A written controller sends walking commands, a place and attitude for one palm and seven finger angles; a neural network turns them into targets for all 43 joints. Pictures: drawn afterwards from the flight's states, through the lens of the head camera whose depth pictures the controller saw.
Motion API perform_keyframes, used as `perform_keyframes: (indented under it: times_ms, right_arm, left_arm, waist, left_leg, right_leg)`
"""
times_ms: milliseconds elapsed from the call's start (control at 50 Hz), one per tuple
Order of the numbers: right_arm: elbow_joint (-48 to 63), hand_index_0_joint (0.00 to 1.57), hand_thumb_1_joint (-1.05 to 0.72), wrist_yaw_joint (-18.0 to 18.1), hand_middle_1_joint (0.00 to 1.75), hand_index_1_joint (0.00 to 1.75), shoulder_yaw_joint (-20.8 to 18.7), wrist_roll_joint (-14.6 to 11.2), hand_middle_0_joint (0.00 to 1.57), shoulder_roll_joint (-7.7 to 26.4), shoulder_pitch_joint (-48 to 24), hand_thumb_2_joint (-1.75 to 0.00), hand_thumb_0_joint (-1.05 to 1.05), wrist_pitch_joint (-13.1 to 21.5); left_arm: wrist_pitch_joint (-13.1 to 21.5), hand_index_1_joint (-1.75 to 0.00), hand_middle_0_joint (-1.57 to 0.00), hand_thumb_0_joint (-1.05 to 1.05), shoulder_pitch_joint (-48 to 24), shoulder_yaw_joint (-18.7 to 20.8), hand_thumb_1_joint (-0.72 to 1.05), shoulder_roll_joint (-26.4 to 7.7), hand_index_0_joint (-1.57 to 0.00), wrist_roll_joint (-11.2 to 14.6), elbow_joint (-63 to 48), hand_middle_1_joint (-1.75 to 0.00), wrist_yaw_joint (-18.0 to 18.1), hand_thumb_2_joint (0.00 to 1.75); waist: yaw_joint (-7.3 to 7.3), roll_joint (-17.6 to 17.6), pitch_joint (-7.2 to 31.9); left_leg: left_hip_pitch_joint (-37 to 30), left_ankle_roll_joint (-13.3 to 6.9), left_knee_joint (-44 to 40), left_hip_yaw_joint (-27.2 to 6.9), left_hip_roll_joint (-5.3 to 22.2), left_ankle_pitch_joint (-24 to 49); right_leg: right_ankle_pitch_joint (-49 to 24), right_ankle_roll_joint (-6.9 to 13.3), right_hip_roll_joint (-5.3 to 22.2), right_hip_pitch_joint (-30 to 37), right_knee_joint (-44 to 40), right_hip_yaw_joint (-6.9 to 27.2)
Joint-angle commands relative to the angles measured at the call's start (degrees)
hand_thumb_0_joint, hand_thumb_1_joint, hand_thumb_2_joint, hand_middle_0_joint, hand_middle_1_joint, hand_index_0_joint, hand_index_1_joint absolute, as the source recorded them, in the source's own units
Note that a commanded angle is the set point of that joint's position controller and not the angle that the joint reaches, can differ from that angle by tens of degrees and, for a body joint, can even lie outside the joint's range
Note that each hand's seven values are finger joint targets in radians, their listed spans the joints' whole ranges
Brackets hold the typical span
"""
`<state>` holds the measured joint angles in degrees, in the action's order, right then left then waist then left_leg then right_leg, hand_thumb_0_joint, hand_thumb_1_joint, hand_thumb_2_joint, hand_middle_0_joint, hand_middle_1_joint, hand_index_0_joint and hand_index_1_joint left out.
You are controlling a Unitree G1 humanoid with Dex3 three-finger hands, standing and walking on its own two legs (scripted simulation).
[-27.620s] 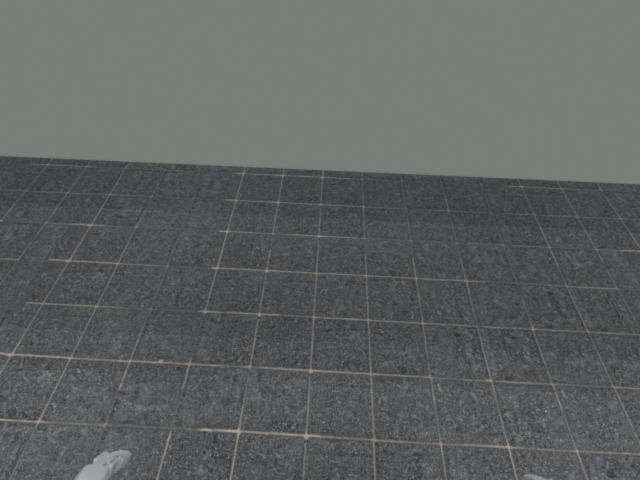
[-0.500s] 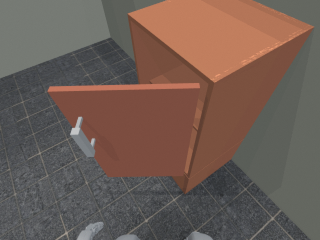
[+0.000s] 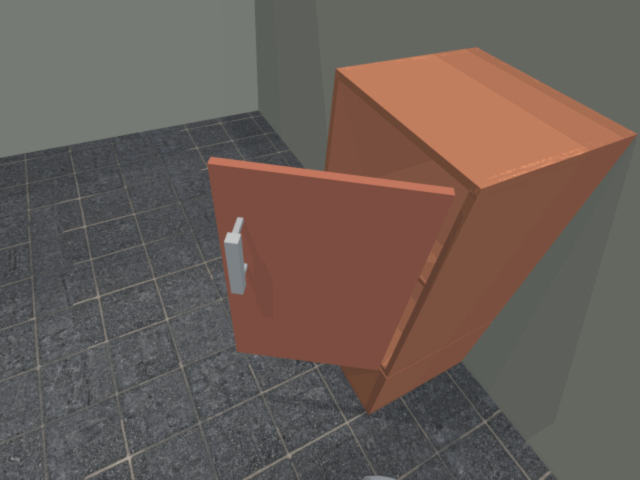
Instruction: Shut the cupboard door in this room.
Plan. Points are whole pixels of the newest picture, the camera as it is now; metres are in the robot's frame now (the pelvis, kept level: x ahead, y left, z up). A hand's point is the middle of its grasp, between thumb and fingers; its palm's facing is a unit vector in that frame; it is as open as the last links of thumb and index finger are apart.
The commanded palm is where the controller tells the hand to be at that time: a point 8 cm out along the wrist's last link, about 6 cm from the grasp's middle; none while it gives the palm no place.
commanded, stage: come to a stop and stand still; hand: left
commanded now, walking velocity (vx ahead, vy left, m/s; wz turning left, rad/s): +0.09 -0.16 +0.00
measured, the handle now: (238, 256) +0.47 +0.17 -0.05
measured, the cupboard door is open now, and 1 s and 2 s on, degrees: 56 56 56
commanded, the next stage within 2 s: look again from close up in 0.12 s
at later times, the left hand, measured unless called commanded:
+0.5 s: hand out of the picture +0.06 +0.13 -0.20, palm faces -0.01 -0.98 -0.19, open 7.3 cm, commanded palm none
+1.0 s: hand (209, 446) +0.17 +0.14 -0.04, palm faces +0.24 -0.96 -0.12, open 7.2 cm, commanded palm +0.11 +0.19 -0.08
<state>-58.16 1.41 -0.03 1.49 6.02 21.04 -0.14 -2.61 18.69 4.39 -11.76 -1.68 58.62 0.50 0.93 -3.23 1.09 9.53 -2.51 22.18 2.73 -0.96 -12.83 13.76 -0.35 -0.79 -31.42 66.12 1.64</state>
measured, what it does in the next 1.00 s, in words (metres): steps on the spot: right foot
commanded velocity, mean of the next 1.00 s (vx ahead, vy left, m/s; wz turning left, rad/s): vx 0.00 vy -0.01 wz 0.00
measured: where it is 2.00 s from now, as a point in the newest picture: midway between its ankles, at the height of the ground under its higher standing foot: outside the picture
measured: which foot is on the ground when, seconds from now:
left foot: down 0.00-1.00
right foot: up 0.00-0.26, down 0.28-1.00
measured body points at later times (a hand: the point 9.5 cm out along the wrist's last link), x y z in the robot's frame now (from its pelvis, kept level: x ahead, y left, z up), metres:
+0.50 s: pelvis +0.02 -0.04 -0.02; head +0.03 -0.02 +0.43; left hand +0.07 +0.19 -0.18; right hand +0.04 -0.28 -0.17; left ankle -0.01 +0.05 -0.75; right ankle -0.02 -0.16 -0.74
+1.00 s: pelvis -0.03 -0.04 -0.03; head -0.03 -0.05 +0.42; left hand +0.15 +0.20 -0.03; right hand +0.08 -0.28 -0.14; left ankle -0.01 +0.05 -0.75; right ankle +0.01 -0.14 -0.75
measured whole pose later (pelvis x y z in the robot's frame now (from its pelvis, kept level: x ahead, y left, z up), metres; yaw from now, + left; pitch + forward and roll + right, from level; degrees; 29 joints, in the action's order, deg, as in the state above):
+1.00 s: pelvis -0.03 -0.04 -0.03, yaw +2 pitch -1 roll +2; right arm -44.9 2.9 0.2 -2.7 12.0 18.9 15.8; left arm 5.3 22.3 0.9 -10.4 8.2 6.8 5.6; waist -0.8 -0.9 0.6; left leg 20.1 -2.7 40.5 2.1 -5.0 -19.4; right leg 21.1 1.4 2.8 -22.8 44.6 -2.3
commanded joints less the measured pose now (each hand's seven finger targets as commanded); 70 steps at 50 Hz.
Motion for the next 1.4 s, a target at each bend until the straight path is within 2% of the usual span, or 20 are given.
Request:
perform_keyframes:
  times_ms: [0, 140, 160, 180, 200, 260, 300, 340, 500, 640, 780, 800, 820, 840, 880, 980, 1040, 1160, 1260, 1380]
  right_arm:
    - [0.82, 0.2, -0.9, 1.3, 0.3, 0.3, -2.19, 0.02, 0.2, 8.35, 5.97, -0.9, 0.0, 2.68]
    - [-2.58, 0.2, -0.9, 1.58, 0.3, 0.3, -2.05, 0.63, 0.2, 7.56, 8.43, -0.9, 0.0, 2.51]
    - [3.61, 0.2, -0.9, 0.54, 0.3, 0.3, -4.22, 1.3, 0.2, 11.31, 2.62, -0.9, 0.0, 1.38]
    - [4.36, 0.2, -0.9, -0.07, 0.3, 0.3, -4.49, 0.45, 0.2, 13.77, -5.54, -0.9, 0.0, 2.56]
    - [4.46, 0.2, -0.9, -0.12, 0.3, 0.3, -4.68, 0.68, 0.2, 12.31, -6.15, -0.9, 0.0, 2.21]
    - [4.69, 0.2, -0.9, -0.64, 0.3, 0.3, -2.56, -0.16, 0.2, 4.13, -2.25, -0.9, 0.0, 1.0]
    - [4.59, 0.2, -0.9, -1.55, 0.3, 0.3, -2.97, -0.41, 0.2, 3.86, -1.2, -0.9, 0.0, 0.31]
    - [3.94, 0.2, -0.9, -0.63, 0.3, 0.3, -2.99, -0.25, 0.2, 5.34, -1.54, -0.9, 0.0, 0.72]
    - [0.51, 0.2, -0.9, 1.09, 0.3, 0.3, -2.92, -0.34, 0.2, 10.46, -2.35, -0.9, 0.0, 1.68]
    - [2.14, 0.2, -0.9, 1.14, 0.3, 0.3, -3.0, -0.58, 0.2, 9.25, -6.99, -0.9, 0.0, 1.0]
    - [0.53, 0.2, -0.9, 0.61, 0.3, 0.3, -2.56, -0.69, 0.2, 9.15, -9.07, -0.9, 0.0, 1.12]
    - [4.27, 0.2, -0.9, 0.06, 0.3, 0.3, -2.23, -1.16, 0.2, 11.86, -11.51, -0.9, 0.0, 1.39]
    - [19.49, 0.2, -0.9, 4.98, 0.3, 0.3, -3.61, -3.82, 0.2, 21.85, -6.72, -0.9, 0.0, 12.3]
    - [16.55, 0.2, -0.9, 6.87, 0.3, 0.3, 1.47, -7.58, 0.2, 14.38, -9.39, -0.9, 0.0, 17.33]
    - [15.79, 0.2, -0.9, 2.87, 0.3, 0.3, -0.28, -5.46, 0.2, 10.53, -7.5, -0.9, 0.0, 18.46]
    - [24.44, 0.2, -0.9, 0.33, 0.3, 0.3, -1.91, -2.92, 0.2, 14.74, -9.7, -0.9, 0.0, 20.8]
    - [28.53, 0.2, -0.9, -0.83, 0.3, 0.3, -3.6, -1.83, 0.2, 15.44, -11.64, -0.9, 0.0, 20.6]
    - [41.08, 0.2, -0.9, -1.66, 0.3, 0.3, -3.81, -3.93, 0.2, 16.0, -16.14, -0.9, 0.0, 17.85]
    - [41.24, 0.2, -0.9, 0.21, 0.3, 0.3, -2.58, -3.43, 0.2, 13.96, -13.4, -0.9, 0.0, 19.26]
    - [36.81, 0.2, -0.9, 2.34, 0.3, 0.3, -1.47, -3.79, 0.2, 16.44, -9.92, -0.9, 0.0, 20.9]
  left_arm:
    - [1.81, -0.3, -0.2, 0.0, -1.05, -0.03, 0.9, -1.87, -0.2, -0.34, -2.86, -0.3, -0.23, 0.9]
    - [2.06, -0.3, -0.2, 0.0, -3.96, -1.74, 0.9, 2.19, -0.2, 0.55, -2.78, -0.3, 0.16, 0.9]
    - [2.77, -0.3, -0.2, 0.0, -4.87, -3.1, 0.9, -7.22, -0.2, -0.29, -8.53, -0.3, 0.08, 0.9]
    - [2.7, -0.3, -0.2, 0.0, 2.45, -3.37, 0.9, -2.33, -0.2, 0.29, -5.66, -0.3, -0.33, 0.9]
    - [2.78, -0.3, -0.2, 0.0, 5.76, -3.18, 0.9, -1.77, -0.2, -0.27, -3.6, -0.3, -0.34, 0.9]
    - [3.91, -0.3, -0.2, 0.0, 9.26, -2.74, 0.9, -6.69, -0.2, -0.18, -3.89, -0.3, 1.22, 0.9]
    - [3.62, -0.3, -0.2, 0.0, 3.26, -2.15, 0.9, -7.5, -0.2, 0.04, -5.33, -0.3, 1.2, 0.9]
    - [4.64, -0.3, -0.2, 0.0, 2.11, -1.45, 0.9, -5.44, -0.2, 0.17, -4.63, -0.3, 1.9, 0.9]
    - [3.51, -0.3, -0.2, 0.0, 2.92, -2.7, 0.9, -1.59, -0.2, 0.89, -3.59, -0.3, 2.66, 0.9]
    - [3.95, -0.3, -0.2, 0.0, 2.1, -2.31, 0.9, -3.92, -0.2, 0.57, -4.05, -0.3, 2.38, 0.9]
    - [3.65, -0.3, -0.2, 0.0, 1.8, -2.82, 0.9, -3.28, -0.2, 0.63, -3.76, -0.3, 2.39, 0.9]
    - [4.56, -0.3, -0.2, 0.0, 5.26, -2.84, 0.9, -4.42, -0.2, 0.17, -1.32, -0.3, 4.25, 0.9]
    - [19.33, -0.3, -0.2, 0.0, -49.6, 21.47, 0.9, -37.9, -0.2, 8.29, -100.17, -0.3, 5.94, 0.9]
    - [12.91, -0.32, -0.22, 0.0, -1.57, -4.08, 0.9, -4.87, -0.22, 9.4, -70.0, -0.32, 5.72, 0.9]
    - [4.89, -0.36, -0.25, 0.0, 7.15, -10.78, 0.9, 9.74, -0.25, 10.28, -58.52, -0.36, 6.19, 0.9]
    - [19.76, -0.46, -0.35, 0.0, -1.56, -1.46, 0.9, 1.23, -0.35, 10.46, -48.46, -0.46, 0.21, 0.9]
    - [33.36, -0.52, -0.4, 0.0, 7.35, 2.91, 0.9, -0.44, -0.4, 14.45, -41.24, -0.52, -11.33, 0.9]
    - [34.14, -0.64, -0.51, 0.0, 0.16, 12.67, 0.9, -13.48, -0.51, 18.11, -56.16, -0.64, -18.68, 0.9]
    - [38.17, -0.74, -0.6, 0.0, -10.13, 8.71, 0.9, -10.71, -0.6, 18.56, -81.77, -0.74, -10.35, 0.9]
    - [36.7, -0.86, -0.71, 0.0, -6.26, -2.09, 0.9, -6.95, -0.71, 15.58, -71.57, -0.86, -13.65, 0.9]
  waist:
    - [-2.35, 7.02, -4.85]
    - [-3.42, 11.96, -2.47]
    - [-2.5, 9.11, -3.93]
    - [2.75, 7.86, -3.43]
    - [2.71, 7.51, -1.69]
    - [1.2, -5.02, -1.5]
    - [-2.73, 2.02, -1.16]
    - [-1.9, -11.91, 2.53]
    - [-0.99, 16.83, 0.08]
    - [-1.49, -1.96, 1.06]
    - [-0.92, 2.68, -1.09]
    - [0.65, -3.29, -6.61]
    - [-7.52, 8.65, 20.87]
    - [-3.28, 26.23, 20.03]
    - [-3.07, 15.8, 6.75]
    - [-4.52, -10.11, -8.5]
    - [-0.08, -21.74, -0.1]
    - [5.03, 7.22, 16.54]
    - [-0.17, 9.52, 21.6]
    - [-6.82, 3.77, 11.75]
  left_leg:
    - [-5.32, -6.48, -11.19, -15.09, 17.0, -1.94]
    - [-4.12, -8.28, -6.96, -10.85, 16.56, 18.52]
    - [4.33, -8.42, -9.48, -8.43, 13.61, 3.53]
    - [12.77, -5.35, -5.78, -6.52, 15.15, -7.9]
    - [15.75, -3.55, -0.93, -6.37, 11.02, -12.1]
    - [20.3, 0.95, 19.74, 0.61, 1.44, -12.52]
    - [14.54, 1.22, 27.29, 0.3, 1.85, -10.65]
    - [18.92, 1.32, 27.63, -1.96, 2.63, -9.99]
    - [-2.57, -3.28, 8.35, -9.07, 11.71, 41.41]
    - [0.74, 0.85, 8.83, -3.19, 6.05, 16.43]
    - [-1.55, 0.09, 4.33, -4.48, 6.59, 16.18]
    - [3.86, 1.53, 13.28, -2.87, 7.6, 16.3]
    - [-15.73, 1.45, 17.74, -5.0, 5.23, 32.35]
    - [-20.32, 2.76, 12.58, -11.47, 7.94, 33.74]
    - [-1.65, 4.1, 0.35, -10.97, 7.02, 28.09]
    - [27.86, 3.26, 17.33, -8.71, 0.1, -14.58]
    - [40.75, 3.18, 31.14, -4.04, -1.28, -15.43]
    - [47.44, 2.06, 37.11, -0.71, -3.38, -22.42]
    - [43.95, 0.54, 38.39, -4.17, -1.13, -23.91]
    - [48.36, 0.05, 42.16, -6.14, -0.39, -25.87]
  right_leg:
    - [0.56, -0.18, 2.01, -10.89, 4.03, 1.39]
    - [9.66, -0.35, 3.65, 3.29, -18.78, -3.47]
    - [8.62, 2.97, 3.36, 7.08, -18.42, -4.86]
    - [5.22, 2.11, 4.51, 14.74, -25.46, -3.81]
    - [1.89, 1.42, 0.99, 21.22, -32.09, -6.21]
    - [8.93, 7.13, 14.33, 22.12, -48.71, 15.16]
    - [9.37, 8.88, 14.28, 13.65, -48.86, 10.89]
    - [-14.74, 9.16, 13.61, 22.1, -43.26, 10.85]
    - [-6.8, 1.9, 3.1, 16.33, -34.31, -3.12]
    - [-32.07, 3.13, 8.41, 22.97, -37.74, 2.01]
    - [-17.94, 2.12, 7.08, 20.7, -40.78, 1.36]
    - [-31.13, 0.5, 9.29, 17.74, -41.74, 4.85]
    - [-29.4, 1.54, 3.26, 19.49, -22.17, -2.5]
    - [0.35, 0.54, 0.92, 7.52, -12.18, -7.0]
    - [10.02, 0.92, 1.19, 2.86, -12.67, -6.02]
    - [16.68, 2.04, 2.13, -8.37, -28.0, -5.65]
    - [29.39, 2.58, 3.34, -11.87, -23.56, 1.95]
    - [39.97, 3.09, 3.11, -9.12, -16.65, 8.96]
    - [34.89, 2.69, 1.07, -14.51, -13.94, 7.26]
    - [35.3, 1.81, 0.67, -20.33, -14.64, 5.56]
